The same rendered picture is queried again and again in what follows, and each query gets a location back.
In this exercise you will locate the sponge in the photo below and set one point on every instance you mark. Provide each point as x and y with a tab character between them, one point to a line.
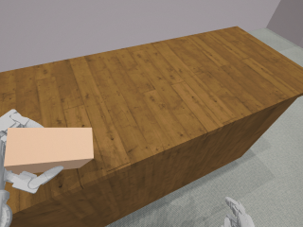
37	150

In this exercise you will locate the robot left hand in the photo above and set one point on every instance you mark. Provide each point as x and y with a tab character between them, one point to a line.
25	181

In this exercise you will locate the robot right hand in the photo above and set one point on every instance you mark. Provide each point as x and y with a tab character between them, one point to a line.
242	220

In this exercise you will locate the robot left forearm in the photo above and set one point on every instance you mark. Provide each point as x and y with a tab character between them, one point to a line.
5	210

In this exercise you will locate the table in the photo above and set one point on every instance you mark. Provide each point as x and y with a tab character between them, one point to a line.
163	115

